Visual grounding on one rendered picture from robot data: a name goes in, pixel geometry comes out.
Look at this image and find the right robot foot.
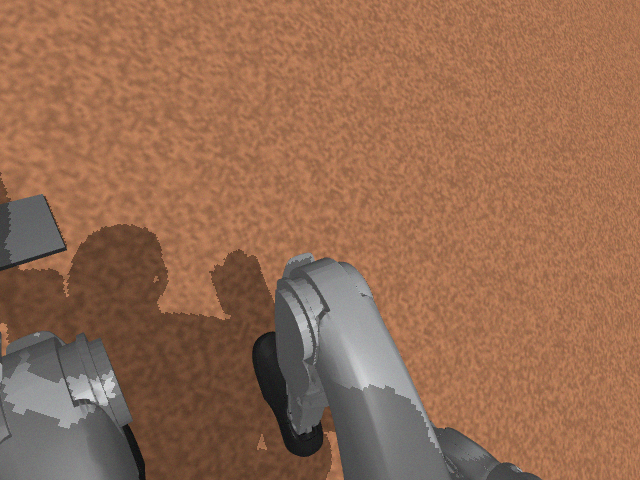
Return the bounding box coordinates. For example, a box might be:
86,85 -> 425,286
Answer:
252,332 -> 323,457

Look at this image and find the small box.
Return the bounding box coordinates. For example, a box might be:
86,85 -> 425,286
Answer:
0,194 -> 67,271

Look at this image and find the right robot hand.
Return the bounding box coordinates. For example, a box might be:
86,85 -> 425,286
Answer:
430,421 -> 501,480

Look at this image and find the left robot foot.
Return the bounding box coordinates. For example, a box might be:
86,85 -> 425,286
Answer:
122,424 -> 146,480

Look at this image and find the right robot arm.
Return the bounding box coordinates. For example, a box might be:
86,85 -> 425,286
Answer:
486,462 -> 542,480

